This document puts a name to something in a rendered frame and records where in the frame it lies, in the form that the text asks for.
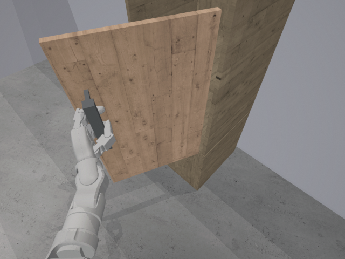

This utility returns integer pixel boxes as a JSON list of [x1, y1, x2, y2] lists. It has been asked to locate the robot left hand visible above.
[[71, 106, 116, 163]]

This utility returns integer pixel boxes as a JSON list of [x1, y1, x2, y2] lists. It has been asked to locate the robot left forearm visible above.
[[45, 158, 109, 259]]

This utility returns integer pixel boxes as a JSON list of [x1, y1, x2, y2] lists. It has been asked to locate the handle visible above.
[[81, 89, 112, 149]]

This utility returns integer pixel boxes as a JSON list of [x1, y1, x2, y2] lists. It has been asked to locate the cupboard door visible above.
[[39, 7, 222, 183]]

